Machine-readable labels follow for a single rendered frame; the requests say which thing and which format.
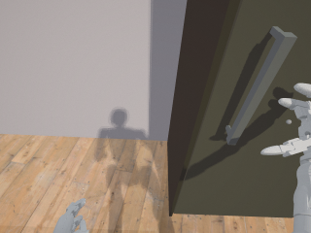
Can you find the handle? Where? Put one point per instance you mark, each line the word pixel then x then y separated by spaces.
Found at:
pixel 277 55

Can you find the right robot hand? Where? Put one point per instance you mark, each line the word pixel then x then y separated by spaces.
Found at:
pixel 302 111

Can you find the robot right forearm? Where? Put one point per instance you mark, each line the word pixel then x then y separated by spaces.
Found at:
pixel 302 196

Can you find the left robot hand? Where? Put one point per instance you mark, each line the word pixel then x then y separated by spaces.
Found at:
pixel 67 223

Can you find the wardrobe door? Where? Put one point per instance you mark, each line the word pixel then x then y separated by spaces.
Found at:
pixel 237 180

